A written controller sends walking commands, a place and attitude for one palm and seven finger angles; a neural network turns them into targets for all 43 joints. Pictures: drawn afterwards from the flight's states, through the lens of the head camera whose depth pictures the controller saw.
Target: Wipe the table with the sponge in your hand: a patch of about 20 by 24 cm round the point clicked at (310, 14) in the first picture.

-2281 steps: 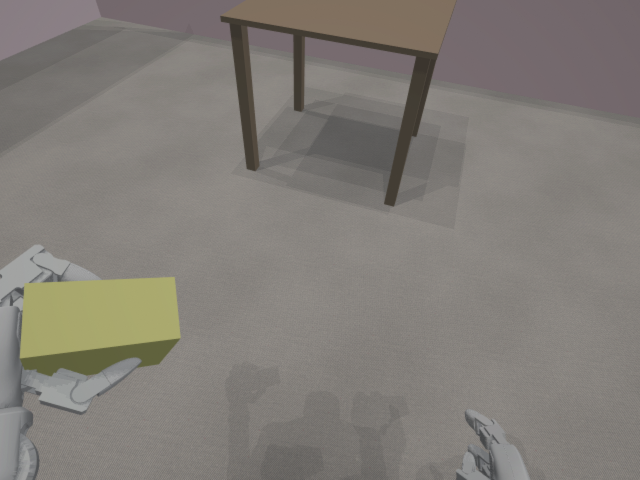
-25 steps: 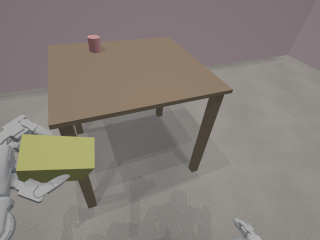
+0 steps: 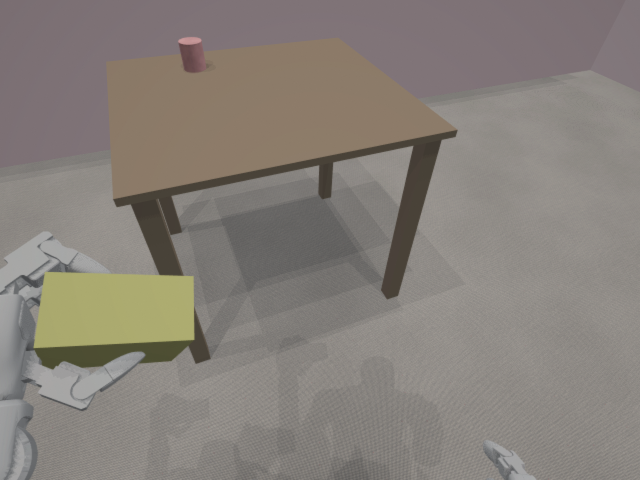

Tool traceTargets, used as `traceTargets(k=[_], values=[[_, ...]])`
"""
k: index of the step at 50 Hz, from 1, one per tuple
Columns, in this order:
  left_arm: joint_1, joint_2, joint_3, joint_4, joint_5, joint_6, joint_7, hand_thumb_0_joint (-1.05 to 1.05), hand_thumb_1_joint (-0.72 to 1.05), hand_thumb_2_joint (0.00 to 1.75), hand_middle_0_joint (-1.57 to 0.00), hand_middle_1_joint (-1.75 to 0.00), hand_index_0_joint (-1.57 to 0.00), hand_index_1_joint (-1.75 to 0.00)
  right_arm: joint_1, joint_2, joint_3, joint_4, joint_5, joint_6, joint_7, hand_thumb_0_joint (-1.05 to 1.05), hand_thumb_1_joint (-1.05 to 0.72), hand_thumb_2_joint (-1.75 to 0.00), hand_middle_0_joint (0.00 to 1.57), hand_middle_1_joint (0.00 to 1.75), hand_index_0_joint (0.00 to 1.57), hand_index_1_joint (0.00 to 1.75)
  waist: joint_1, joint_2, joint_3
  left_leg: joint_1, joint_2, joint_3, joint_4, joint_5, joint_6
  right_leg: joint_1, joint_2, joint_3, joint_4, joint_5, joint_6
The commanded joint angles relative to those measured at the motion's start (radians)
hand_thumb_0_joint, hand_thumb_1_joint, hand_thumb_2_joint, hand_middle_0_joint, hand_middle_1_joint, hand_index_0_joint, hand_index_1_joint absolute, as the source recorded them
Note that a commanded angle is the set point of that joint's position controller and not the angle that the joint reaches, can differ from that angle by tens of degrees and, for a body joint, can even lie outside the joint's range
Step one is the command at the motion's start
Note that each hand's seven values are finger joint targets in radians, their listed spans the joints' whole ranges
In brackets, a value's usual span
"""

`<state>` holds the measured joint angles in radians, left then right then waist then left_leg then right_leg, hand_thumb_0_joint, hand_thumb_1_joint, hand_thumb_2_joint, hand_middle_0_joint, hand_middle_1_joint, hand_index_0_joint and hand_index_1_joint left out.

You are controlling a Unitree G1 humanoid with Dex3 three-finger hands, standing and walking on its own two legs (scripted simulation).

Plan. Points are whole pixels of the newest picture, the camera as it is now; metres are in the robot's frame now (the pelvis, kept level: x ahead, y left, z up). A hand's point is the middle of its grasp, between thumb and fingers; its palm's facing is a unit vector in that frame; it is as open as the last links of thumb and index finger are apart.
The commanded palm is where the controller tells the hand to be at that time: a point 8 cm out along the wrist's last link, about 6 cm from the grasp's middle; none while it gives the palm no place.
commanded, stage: stop stepping back and stand still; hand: left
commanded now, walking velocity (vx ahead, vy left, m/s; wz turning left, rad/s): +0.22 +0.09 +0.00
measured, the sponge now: (139, 323) +0.22 +0.19 +0.16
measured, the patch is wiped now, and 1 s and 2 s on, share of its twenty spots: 1.00 1.00 1.00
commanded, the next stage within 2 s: stand and wait in 0.46 s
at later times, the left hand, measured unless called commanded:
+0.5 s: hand (51, 337) +0.18 +0.24 +0.19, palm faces +0.43 -0.84 -0.33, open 10.0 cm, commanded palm +0.14 +0.29 +0.20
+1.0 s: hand (55, 301) +0.23 +0.27 +0.18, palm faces +0.42 -0.84 -0.35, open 10.0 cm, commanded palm +0.17 +0.30 +0.20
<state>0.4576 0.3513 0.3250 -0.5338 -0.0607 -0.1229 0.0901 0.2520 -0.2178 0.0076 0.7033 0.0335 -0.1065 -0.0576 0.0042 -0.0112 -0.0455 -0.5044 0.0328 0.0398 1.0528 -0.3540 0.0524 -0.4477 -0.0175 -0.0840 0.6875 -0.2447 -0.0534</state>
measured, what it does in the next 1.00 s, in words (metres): steps on the spot: left foot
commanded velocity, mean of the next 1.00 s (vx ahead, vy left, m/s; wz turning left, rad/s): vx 0.04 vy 0.00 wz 0.00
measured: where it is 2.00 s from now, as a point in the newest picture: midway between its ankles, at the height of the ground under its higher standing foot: outside the picture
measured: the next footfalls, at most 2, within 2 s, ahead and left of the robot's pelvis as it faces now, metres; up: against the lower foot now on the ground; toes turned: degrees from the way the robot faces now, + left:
left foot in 0.06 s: +0.05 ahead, +0.13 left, +0.00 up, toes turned +2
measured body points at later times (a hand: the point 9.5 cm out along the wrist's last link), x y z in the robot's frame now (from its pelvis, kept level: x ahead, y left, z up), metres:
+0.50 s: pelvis -0.02 +0.00 +0.00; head -0.03 +0.01 +0.45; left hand +0.15 +0.28 +0.21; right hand +0.15 -0.24 -0.07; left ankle +0.02 +0.13 -0.72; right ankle +0.03 -0.11 -0.71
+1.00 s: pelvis +0.02 +0.02 +0.02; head +0.02 +0.03 +0.47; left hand +0.20 +0.31 +0.20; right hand +0.22 -0.20 -0.04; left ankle +0.01 +0.13 -0.71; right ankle +0.03 -0.10 -0.71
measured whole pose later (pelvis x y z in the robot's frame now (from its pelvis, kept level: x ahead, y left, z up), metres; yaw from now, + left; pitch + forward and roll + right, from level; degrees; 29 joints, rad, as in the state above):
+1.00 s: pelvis +0.02 +0.02 +0.02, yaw +1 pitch -1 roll -1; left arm 0.48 0.36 0.31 -0.49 -0.06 -0.11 0.16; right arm 0.16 -0.20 0.02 0.60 0.01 -0.09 -0.07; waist 0.01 -0.01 0.01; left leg -0.22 0.01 0.01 0.50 -0.27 0.01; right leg -0.22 0.00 -0.03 0.45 -0.22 0.00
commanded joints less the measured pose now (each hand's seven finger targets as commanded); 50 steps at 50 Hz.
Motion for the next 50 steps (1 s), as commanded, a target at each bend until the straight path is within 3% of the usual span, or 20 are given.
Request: traceTargets(k=[1,3,4,5,7,11,12,13,14,15,19,21,22,23,24,28,31,33,37,50], values=[[-0.081,0.231,0.153,-0.259,-0.002,-0.071,0.069,0.0,0.1,1.3,-1.2,-1.6,-1.2,-1.6,-0.122,-0.081,-0.024,-0.203,-0.012,-0.084,-0.038,0.0,-0.9,-0.9,0.2,0.3,0.2,0.3,-0.029,-0.012,-0.115,0.315,-0.021,0.073,-0.502,-0.096,0.029,-0.066,-0.187,0.223,-0.271,-0.475,-0.05],[-0.095,0.212,0.161,-0.245,-0.006,-0.076,0.08,0.0,0.1,1.3,-1.2,-1.6,-1.2,-1.6,-0.123,-0.142,-0.043,-0.233,-0.017,-0.091,-0.042,0.0,-0.9,-0.9,0.2,0.3,0.2,0.3,-0.025,0.329,-0.094,0.309,0.151,-0.258,-0.757,-0.247,0.117,-0.08,0.022,0.026,0.174,-0.318,0.033],[-0.058,0.205,0.155,-0.165,-0.006,-0.076,0.082,0.0,0.1,1.3,-1.2,-1.6,-1.2,-1.6,-0.112,-0.132,-0.047,-0.238,-0.007,-0.096,-0.042,0.0,-0.9,-0.9,0.2,0.3,0.2,0.3,-0.03,0.366,-0.054,0.273,0.276,-0.436,-0.844,-0.29,0.189,-0.192,0.05,0.013,0.41,-0.301,0.07],[-0.095,0.21,0.147,-0.165,0.015,-0.075,0.077,0.0,0.1,1.3,-1.2,-1.6,-1.2,-1.6,-0.096,-0.1,-0.04,-0.225,0.0,-0.1,-0.026,0.0,-0.9,-0.9,0.2,0.3,0.2,0.3,-0.042,0.309,0.014,0.208,0.287,-0.493,-0.864,-0.266,0.217,-0.265,-0.004,0.106,0.529,-0.22,0.058],[-0.043,0.203,0.154,-0.079,0.007,-0.074,0.067,0.0,0.1,1.3,-1.2,-1.6,-1.2,-1.6,-0.105,-0.106,-0.044,-0.195,0.003,-0.101,-0.008,0.0,-0.9,-0.9,0.2,0.3,0.2,0.3,-0.018,0.124,0.052,0.138,0.279,-0.368,-0.805,-0.241,0.179,-0.211,-0.062,0.137,0.441,-0.185,0.054],[-0.025,0.159,0.114,-0.106,-0.002,-0.061,0.06,0.0,0.1,1.3,-1.2,-1.6,-1.2,-1.6,-0.128,-0.131,-0.039,-0.231,-0.017,-0.083,-0.02,0.0,-0.9,-0.9,0.2,0.3,0.2,0.3,0.013,0.163,-0.006,-0.02,0.155,-0.159,-0.649,-0.282,0.066,0.296,0.017,-0.017,-0.107,-0.166,0.039],[-0.034,0.14,0.087,-0.116,0.005,-0.052,0.055,0.0,0.1,1.3,-1.2,-1.6,-1.2,-1.6,-0.131,-0.13,-0.042,-0.237,-0.019,-0.076,-0.02,0.0,-0.9,-0.9,0.2,0.3,0.2,0.3,0.024,0.045,-0.002,-0.087,0.079,-0.087,-0.451,-0.263,0.04,0.391,0.018,-0.001,-0.231,-0.115,0.024],[-0.058,0.152,0.079,-0.123,0.012,-0.047,0.049,0.0,0.1,1.3,-1.2,-1.6,-1.2,-1.6,-0.137,-0.122,-0.053,-0.243,-0.016,-0.065,-0.016,0.0,-0.9,-0.9,0.2,0.3,0.2,0.3,0.018,-0.174,0.004,-0.183,-0.015,0.015,-0.121,-0.207,0.005,0.399,-0.137,0.259,-0.368,-0.178,-0.054],[-0.096,0.188,0.098,-0.139,0.014,-0.053,0.048,0.0,0.1,1.3,-1.2,-1.6,-1.2,-1.6,-0.144,-0.127,-0.058,-0.254,-0.011,-0.066,-0.011,0.0,-0.9,-0.9,0.2,0.3,0.2,0.3,-0.003,-0.247,0.007,-0.213,-0.04,-0.045,0.108,-0.127,-0.014,0.328,-0.34,0.61,-0.496,-0.146,-0.128],[-0.22,0.214,0.112,-0.255,0.003,-0.077,0.051,0.0,0.1,1.3,-1.2,-1.6,-1.2,-1.6,-0.155,-0.097,-0.048,-0.241,-0.013,-0.075,-0.005,0.0,-0.9,-0.9,0.2,0.3,0.2,0.3,-0.019,-0.157,-0.045,-0.156,0.002,-0.099,0.158,-0.076,-0.028,0.248,-0.373,0.622,-0.514,-0.297,-0.163],[-0.177,0.207,0.116,-0.287,0.002,-0.064,0.065,0.0,0.1,1.3,-1.2,-1.6,-1.2,-1.6,-0.148,-0.085,-0.046,-0.216,-0.015,-0.051,-0.028,0.0,-0.9,-0.9,0.2,0.3,0.2,0.3,-0.035,-0.079,-0.008,0.247,0.072,-0.084,-0.282,-0.032,-0.001,-0.066,-0.271,0.315,-0.386,-0.33,-0.103],[-0.139,0.201,0.116,-0.291,0.003,-0.069,0.088,0.0,0.1,1.3,-1.2,-1.6,-1.2,-1.6,-0.149,-0.106,-0.041,-0.217,-0.03,-0.057,-0.05,0.0,-0.9,-0.9,0.2,0.3,0.2,0.3,-0.037,0.118,-0.042,0.37,0.025,-0.049,-0.56,-0.068,0.007,-0.048,-0.142,0.183,-0.205,-0.361,-0.045],[-0.129,0.181,0.112,-0.295,-0.002,-0.074,0.098,0.0,0.1,1.3,-1.2,-1.6,-1.2,-1.6,-0.156,-0.141,-0.051,-0.23,-0.033,-0.063,-0.053,0.0,-0.9,-0.9,0.2,0.3,0.2,0.3,-0.024,0.32,-0.034,0.358,0.145,-0.276,-0.701,-0.183,0.062,-0.073,-0.033,0.11,-0.033,-0.304,0.006],[-0.131,0.178,0.111,-0.284,0.005,-0.07,0.106,0.0,0.1,1.3,-1.2,-1.6,-1.2,-1.6,-0.155,-0.131,-0.04,-0.245,-0.025,-0.066,-0.048,0.0,-0.9,-0.9,0.2,0.3,0.2,0.3,-0.016,0.382,-0.03,0.299,0.233,-0.41,-0.809,-0.228,0.108,-0.055,0.048,0.024,0.121,-0.264,0.055],[-0.088,0.167,0.109,-0.187,-0.004,-0.063,0.102,0.0,0.1,1.3,-1.2,-1.6,-1.2,-1.6,-0.143,-0.118,-0.044,-0.243,-0.013,-0.067,-0.045,0.0,-0.9,-0.9,0.2,0.3,0.2,0.3,-0.023,0.293,-0.007,0.225,0.253,-0.459,-0.843,-0.276,0.117,-0.037,0.04,0.067,0.176,-0.265,0.068],[-0.052,0.164,0.107,-0.135,0.011,-0.052,0.085,0.0,0.1,1.3,-1.2,-1.6,-1.2,-1.6,-0.165,-0.098,-0.026,-0.231,-0.015,-0.071,-0.02,0.0,-0.9,-0.9,0.2,0.3,0.2,0.3,0.002,0.062,0.012,0.063,0.096,-0.154,-0.577,-0.069,0.019,0.277,-0.009,0.092,-0.276,-0.012,0.056],[-0.058,0.183,0.109,-0.175,-0.001,-0.052,0.076,0.0,0.1,1.3,-1.2,-1.6,-1.2,-1.6,-0.155,-0.098,-0.049,-0.228,-0.016,-0.057,-0.002,0.0,-0.9,-0.9,0.2,0.3,0.2,0.3,-0.019,-0.186,-0.006,0.119,-0.004,-0.066,-0.297,0.008,-0.04,0.157,-0.243,0.438,-0.469,-0.193,-0.068],[-0.084,0.206,0.126,-0.233,-0.002,-0.062,0.084,0.0,0.1,1.3,-1.2,-1.6,-1.2,-1.6,-0.16,-0.098,-0.041,-0.227,-0.021,-0.052,-0.004,0.0,-0.9,-0.9,0.2,0.3,0.2,0.3,-0.023,-0.091,-0.027,0.185,0.016,-0.077,-0.415,0.075,-0.034,0.184,-0.238,0.362,-0.416,-0.062,-0.071],[-0.035,0.184,0.121,-0.222,0.004,-0.07,0.095,0.0,0.1,1.3,-1.2,-1.6,-1.2,-1.6,-0.173,-0.114,-0.039,-0.245,-0.022,-0.047,-0.024,0.0,-0.9,-0.9,0.2,0.3,0.2,0.3,-0.006,0.127,-0.081,0.317,0.083,-0.163,-0.628,0.322,0.001,0.235,-0.048,0.145,-0.228,0.163,0.033],[-0.045,0.163,0.086,-0.206,0.001,-0.061,0.09,0.0,0.1,1.3,-1.2,-1.6,-1.2,-1.6,-0.19,-0.111,-0.036,-0.259,-0.019,-0.028,-0.02,0.0,-0.9,-0.9,0.2,0.3,0.2,0.3,0.0,0.098,-0.096,0.314,0.074,-0.129,-0.634,0.365,-0.025,0.306,-0.048,0.14,-0.272,0.264,0.042]])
